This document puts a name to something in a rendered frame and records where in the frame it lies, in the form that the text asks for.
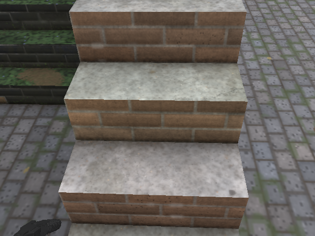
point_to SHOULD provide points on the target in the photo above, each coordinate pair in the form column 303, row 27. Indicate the left robot hand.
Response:
column 39, row 228

